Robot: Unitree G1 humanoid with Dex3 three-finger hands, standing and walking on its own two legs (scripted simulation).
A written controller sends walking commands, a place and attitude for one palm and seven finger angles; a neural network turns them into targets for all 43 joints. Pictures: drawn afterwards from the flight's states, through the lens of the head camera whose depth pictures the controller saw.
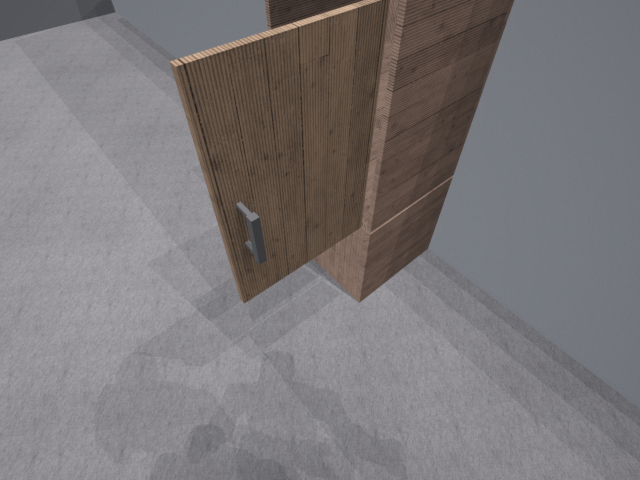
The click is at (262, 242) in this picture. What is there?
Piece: cupboard door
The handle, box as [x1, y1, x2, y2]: [236, 202, 266, 264]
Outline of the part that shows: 239,202 236,204 236,206 246,217 251,239 250,242 248,240 245,242 245,245 254,254 254,257 259,264 266,260 259,217 254,212 251,213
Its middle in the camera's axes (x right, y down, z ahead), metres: -0.14 -0.01 +0.76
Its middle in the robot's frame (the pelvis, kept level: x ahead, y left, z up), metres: +0.56 +0.17 -0.10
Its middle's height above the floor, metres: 0.68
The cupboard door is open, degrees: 89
